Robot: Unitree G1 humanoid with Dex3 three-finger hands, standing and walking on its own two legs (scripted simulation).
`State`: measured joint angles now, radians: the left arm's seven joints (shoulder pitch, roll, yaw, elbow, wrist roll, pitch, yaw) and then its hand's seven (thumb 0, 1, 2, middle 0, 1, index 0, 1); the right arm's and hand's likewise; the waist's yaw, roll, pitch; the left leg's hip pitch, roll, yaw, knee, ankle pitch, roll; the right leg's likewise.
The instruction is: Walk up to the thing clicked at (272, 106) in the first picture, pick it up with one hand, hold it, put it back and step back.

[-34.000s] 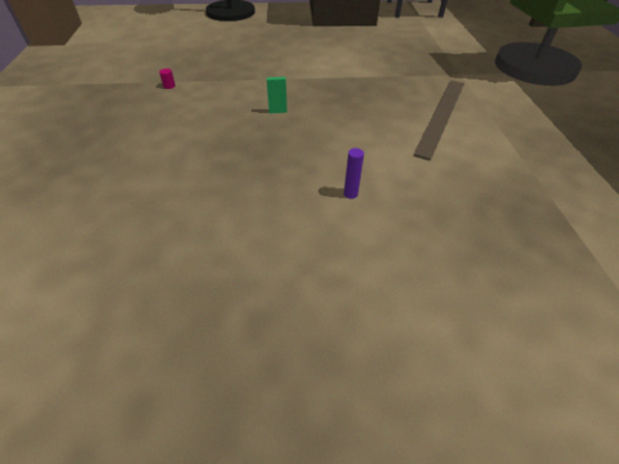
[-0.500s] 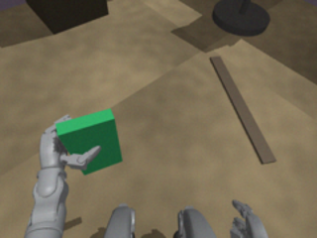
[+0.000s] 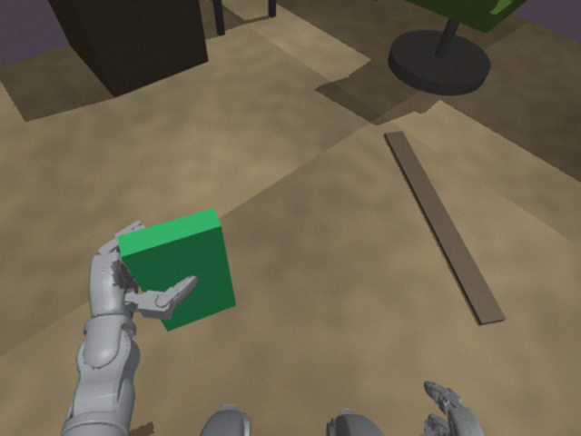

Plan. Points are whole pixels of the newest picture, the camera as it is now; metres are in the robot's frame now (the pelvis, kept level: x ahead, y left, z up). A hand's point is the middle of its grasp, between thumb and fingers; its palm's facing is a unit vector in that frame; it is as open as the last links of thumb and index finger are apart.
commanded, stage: lift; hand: left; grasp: from the side
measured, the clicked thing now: (187, 277) +0.33 +0.15 +0.01
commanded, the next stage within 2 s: hold in 0.04 s
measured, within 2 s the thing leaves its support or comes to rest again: neither
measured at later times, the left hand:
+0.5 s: hand (161, 259) +0.34 +0.17 +0.06, palm faces +0.17 -0.99 +0.00, open 7.9 cm
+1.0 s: hand (158, 254) +0.33 +0.17 +0.08, palm faces +0.16 -0.99 -0.01, open 7.9 cm
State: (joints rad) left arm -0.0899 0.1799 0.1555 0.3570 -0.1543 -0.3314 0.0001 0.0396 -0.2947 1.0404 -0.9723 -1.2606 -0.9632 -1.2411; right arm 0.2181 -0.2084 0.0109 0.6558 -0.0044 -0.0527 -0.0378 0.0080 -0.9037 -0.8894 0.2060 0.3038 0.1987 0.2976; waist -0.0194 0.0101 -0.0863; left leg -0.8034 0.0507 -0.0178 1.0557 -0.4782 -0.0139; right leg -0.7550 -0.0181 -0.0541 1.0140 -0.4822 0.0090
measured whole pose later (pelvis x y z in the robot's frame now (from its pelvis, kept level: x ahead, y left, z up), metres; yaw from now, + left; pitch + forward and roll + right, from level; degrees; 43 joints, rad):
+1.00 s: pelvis +0.01 +0.00 +0.03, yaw +0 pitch +7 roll -1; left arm -0.09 0.17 0.15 0.39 -0.16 -0.35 -0.01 0.04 -0.27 1.00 -0.97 -1.25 -0.96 -1.23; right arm 0.22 -0.21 0.00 0.68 -0.01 -0.03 -0.03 0.01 -0.92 -0.89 0.21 0.30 0.20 0.30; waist -0.02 0.01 -0.04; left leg -0.57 0.05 0.00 0.87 -0.42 -0.02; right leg -0.53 -0.02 -0.05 0.83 -0.42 0.01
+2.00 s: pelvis +0.01 +0.00 +0.03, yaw +0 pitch +6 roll -1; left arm -0.10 0.17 0.15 0.43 -0.16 -0.37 -0.02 0.04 -0.27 1.00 -0.97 -1.25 -0.96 -1.23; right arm 0.22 -0.21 0.00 0.70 -0.01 -0.04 -0.02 0.01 -0.91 -0.90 0.20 0.30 0.20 0.30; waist -0.02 0.01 -0.03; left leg -0.55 0.05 -0.01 0.83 -0.39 -0.02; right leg -0.50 -0.02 -0.05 0.80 -0.40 0.01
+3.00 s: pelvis -0.01 +0.00 +0.03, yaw +0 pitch +6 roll -2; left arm -0.12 0.15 0.17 0.46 -0.16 -0.39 0.00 0.03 -0.27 1.00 -0.98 -1.24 -0.97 -1.22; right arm 0.22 -0.21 0.00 0.69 -0.01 -0.05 -0.01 0.01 -0.91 -0.90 0.20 0.30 0.20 0.30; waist -0.02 0.01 -0.04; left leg -0.58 0.04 -0.01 0.86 -0.39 -0.01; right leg -0.54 -0.02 -0.05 0.82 -0.39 0.01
